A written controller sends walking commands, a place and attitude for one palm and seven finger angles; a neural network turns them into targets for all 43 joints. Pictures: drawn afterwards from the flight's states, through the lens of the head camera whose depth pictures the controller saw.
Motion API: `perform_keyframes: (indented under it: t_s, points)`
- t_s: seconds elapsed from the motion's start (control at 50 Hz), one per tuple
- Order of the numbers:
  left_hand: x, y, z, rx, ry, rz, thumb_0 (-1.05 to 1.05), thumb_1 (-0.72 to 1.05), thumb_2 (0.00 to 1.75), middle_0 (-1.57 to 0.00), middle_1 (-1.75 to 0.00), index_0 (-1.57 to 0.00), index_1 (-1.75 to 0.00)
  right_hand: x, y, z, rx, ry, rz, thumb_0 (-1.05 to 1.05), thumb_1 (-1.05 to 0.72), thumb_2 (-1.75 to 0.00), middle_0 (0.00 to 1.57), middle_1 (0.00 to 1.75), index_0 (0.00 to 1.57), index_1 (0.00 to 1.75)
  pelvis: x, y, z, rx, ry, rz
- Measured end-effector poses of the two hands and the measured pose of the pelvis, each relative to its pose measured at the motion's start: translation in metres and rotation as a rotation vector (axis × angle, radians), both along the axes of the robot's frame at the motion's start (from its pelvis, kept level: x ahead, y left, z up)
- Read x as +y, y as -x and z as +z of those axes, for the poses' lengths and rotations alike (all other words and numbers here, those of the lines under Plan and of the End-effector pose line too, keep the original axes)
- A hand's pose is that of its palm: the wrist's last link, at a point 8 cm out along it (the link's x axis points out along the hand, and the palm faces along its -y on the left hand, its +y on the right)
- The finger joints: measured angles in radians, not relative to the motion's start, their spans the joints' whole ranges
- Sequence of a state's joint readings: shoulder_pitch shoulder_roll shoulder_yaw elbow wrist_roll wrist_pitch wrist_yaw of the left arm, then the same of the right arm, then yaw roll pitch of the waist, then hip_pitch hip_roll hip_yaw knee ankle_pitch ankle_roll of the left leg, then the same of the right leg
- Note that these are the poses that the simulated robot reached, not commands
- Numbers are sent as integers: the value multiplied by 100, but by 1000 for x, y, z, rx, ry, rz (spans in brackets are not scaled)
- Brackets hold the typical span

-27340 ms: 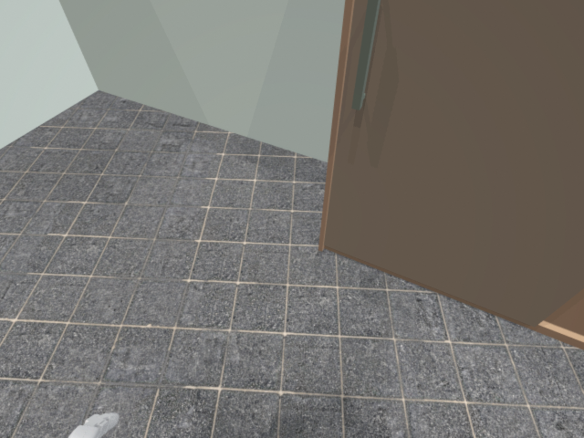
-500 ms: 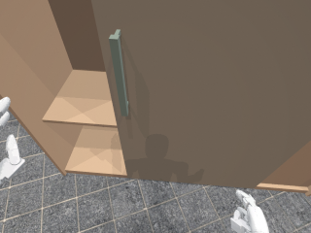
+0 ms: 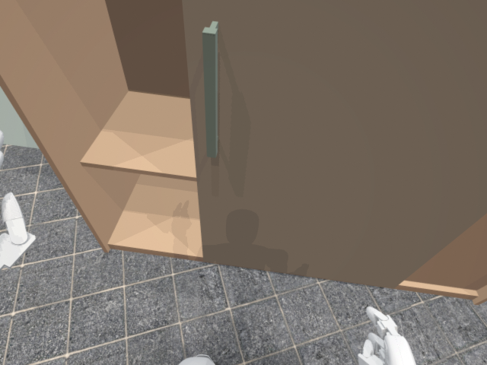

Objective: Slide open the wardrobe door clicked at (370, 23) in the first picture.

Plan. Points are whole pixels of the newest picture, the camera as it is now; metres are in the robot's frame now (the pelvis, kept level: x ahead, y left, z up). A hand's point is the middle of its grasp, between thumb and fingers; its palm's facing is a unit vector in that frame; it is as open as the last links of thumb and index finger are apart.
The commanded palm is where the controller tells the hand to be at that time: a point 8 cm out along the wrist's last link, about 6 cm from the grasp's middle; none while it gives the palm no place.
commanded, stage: step back with the hand held close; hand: left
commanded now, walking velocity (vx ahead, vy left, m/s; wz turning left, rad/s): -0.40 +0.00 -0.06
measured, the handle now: (213, 98) +0.58 +0.10 +0.12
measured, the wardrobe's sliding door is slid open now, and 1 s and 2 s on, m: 0.42 0.42 0.42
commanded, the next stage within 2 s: stop stepping back and stand still in 0.50 s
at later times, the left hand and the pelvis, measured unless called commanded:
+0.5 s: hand out of the picture +0.16 +0.27 +0.18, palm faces +0.36 -0.82 -0.44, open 7.4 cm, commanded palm +0.10 +0.30 +0.19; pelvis -0.06 +0.01 +0.02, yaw -3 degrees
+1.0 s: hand out of the picture +0.09 +0.31 +0.18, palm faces +0.39 -0.83 -0.41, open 7.4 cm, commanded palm +0.06 +0.33 +0.19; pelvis -0.11 +0.05 +0.01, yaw -7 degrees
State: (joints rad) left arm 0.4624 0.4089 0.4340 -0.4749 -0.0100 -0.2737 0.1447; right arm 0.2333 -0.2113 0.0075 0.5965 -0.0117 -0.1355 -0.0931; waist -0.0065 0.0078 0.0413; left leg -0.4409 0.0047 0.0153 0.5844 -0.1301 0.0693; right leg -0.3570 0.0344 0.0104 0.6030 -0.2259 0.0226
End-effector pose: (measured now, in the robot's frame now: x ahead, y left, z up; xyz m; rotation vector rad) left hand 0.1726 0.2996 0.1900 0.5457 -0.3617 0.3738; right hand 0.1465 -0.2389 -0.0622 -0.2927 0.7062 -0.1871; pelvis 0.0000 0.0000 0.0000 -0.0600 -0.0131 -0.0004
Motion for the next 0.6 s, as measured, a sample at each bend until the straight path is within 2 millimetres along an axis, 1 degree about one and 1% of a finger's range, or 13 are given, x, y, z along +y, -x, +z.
perform_keyframes:
  t_s: [0.1,0.16,0.24,0.28,0.32,0.4,0.48,0.52,0.56,0.6]
  points:
    - [1,17,6,-6,-46,19,2,89,90,-21,-30,-21,-31,1,-1,0,-5,-13,34,1,-90,-90,20,30,20,30,-7,6,-1,40,-5,15]
    - [-5,24,4,6,-16,10,2,89,90,-21,-30,-21,-31,0,-3,-2,1,-20,47,1,-90,-90,20,30,20,30,-8,16,1,43,-1,-8]
    - [-11,27,-1,19,27,-31,2,89,90,-21,-30,-21,-31,1,0,3,6,-15,23,1,-90,-90,20,30,20,30,-4,19,4,37,-1,-18]
    - [-8,25,-3,21,35,-51,2,88,90,-21,-30,-21,-31,2,3,7,4,-1,5,1,-90,-90,20,30,20,30,1,21,4,40,0,-11]
    - [-2,24,-4,25,30,-66,2,88,90,-21,-30,-21,-31,4,8,12,-1,11,-8,1,-90,-90,20,30,20,30,4,27,6,37,-4,-13]
    - [11,29,0,54,1,-71,2,88,90,-21,-30,-21,-31,11,19,24,-36,18,-6,1,-90,-90,20,30,20,30,9,43,11,42,12,-23]
    - [14,47,7,62,12,-60,2,88,90,-21,-30,-21,-31,16,35,30,-51,2,5,1,-90,-90,20,30,20,30,11,55,16,71,29,-49]
    - [11,57,7,59,26,-63,2,89,90,-21,-30,-21,-31,17,44,28,-46,-3,10,1,-90,-90,20,30,20,30,10,62,15,83,23,-64]
    - [4,65,5,41,17,-81,2,89,90,-21,-30,-21,-31,16,53,21,-41,-5,15,1,-90,-90,20,30,20,30,9,72,9,90,-12,-92]
    - [-2,67,3,20,25,-108,2,89,90,-21,-30,-21,-31,14,66,13,-19,2,8,1,-90,-90,20,30,20,30,10,83,5,75,-7,-115]
